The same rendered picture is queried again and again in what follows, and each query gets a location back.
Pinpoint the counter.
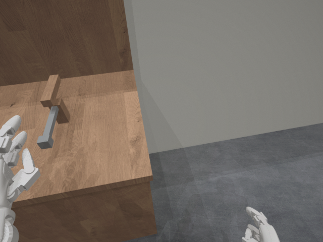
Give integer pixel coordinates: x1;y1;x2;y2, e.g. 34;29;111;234
0;0;157;242

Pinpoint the left robot forearm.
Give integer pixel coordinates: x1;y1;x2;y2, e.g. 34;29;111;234
0;207;19;242

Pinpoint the left robot hand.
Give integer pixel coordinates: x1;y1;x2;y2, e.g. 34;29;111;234
0;115;41;209

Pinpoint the tap lever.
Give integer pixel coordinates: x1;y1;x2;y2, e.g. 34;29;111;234
37;106;59;149

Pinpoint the right robot hand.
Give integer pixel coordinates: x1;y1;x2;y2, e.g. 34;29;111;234
242;207;280;242

